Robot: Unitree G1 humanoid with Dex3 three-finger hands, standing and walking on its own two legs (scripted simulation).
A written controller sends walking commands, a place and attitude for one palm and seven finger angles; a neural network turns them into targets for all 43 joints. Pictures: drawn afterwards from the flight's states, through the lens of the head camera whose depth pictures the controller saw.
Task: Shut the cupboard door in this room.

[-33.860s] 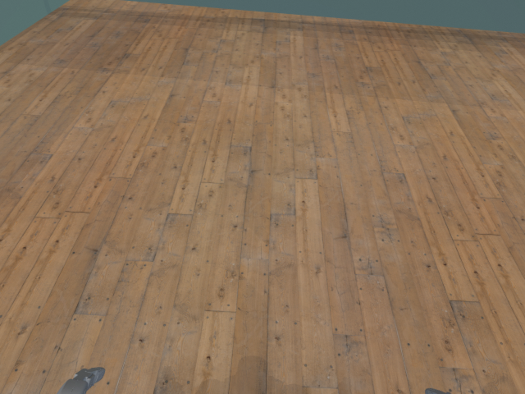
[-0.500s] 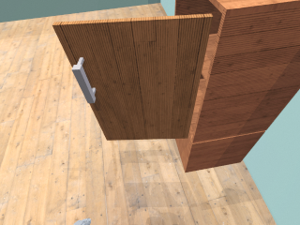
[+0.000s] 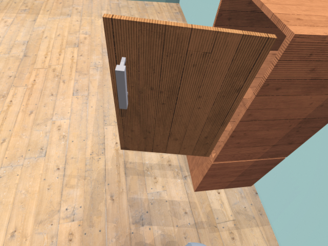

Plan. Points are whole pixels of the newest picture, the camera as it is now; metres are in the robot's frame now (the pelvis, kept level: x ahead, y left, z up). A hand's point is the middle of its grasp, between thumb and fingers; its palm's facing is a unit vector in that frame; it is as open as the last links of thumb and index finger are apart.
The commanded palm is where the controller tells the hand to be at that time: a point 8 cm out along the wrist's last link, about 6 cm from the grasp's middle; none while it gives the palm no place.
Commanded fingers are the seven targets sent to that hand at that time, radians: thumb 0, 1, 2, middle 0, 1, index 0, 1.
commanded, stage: come to a stop and stand still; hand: left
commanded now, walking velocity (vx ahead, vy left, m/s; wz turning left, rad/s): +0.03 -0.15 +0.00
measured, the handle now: (123, 84) +0.51 +0.17 +0.08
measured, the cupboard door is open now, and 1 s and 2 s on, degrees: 80 80 80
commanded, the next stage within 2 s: look again from close up in 0.82 s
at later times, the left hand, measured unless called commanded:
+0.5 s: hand out of the picture +0.01 +0.11 -0.16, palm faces +0.01 -0.97 -0.24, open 7.2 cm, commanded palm none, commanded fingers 0.00 0.90 0.90 -0.20 -0.30 -0.20 -0.30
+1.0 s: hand out of the picture -0.05 +0.07 -0.18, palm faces +0.04 -0.99 -0.17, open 7.3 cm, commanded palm none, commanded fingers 0.00 0.90 0.90 -0.20 -0.30 -0.20 -0.30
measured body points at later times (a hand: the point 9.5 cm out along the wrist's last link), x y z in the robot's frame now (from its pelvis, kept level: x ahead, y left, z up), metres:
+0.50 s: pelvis -0.03 -0.07 +0.00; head -0.03 -0.09 +0.45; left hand +0.01 +0.16 -0.15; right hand -0.07 -0.30 -0.17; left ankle -0.02 +0.08 -0.73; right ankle -0.06 -0.17 -0.74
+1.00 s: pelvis -0.03 -0.08 +0.00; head +0.00 -0.08 +0.45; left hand -0.05 +0.13 -0.16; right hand -0.01 -0.30 -0.16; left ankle -0.03 +0.07 -0.73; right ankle -0.06 -0.17 -0.74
